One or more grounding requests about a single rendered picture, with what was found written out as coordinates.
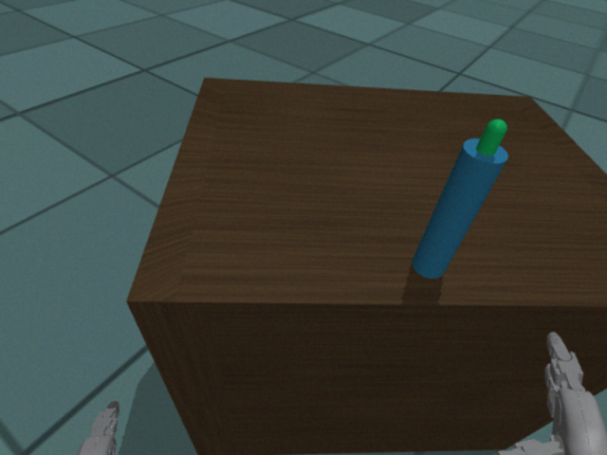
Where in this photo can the right robot hand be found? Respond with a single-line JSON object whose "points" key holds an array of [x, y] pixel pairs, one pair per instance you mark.
{"points": [[578, 427]]}

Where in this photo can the left robot hand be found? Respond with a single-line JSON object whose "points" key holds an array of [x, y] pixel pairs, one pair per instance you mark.
{"points": [[102, 441]]}

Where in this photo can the bottle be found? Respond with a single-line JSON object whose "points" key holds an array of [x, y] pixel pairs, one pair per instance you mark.
{"points": [[474, 172]]}

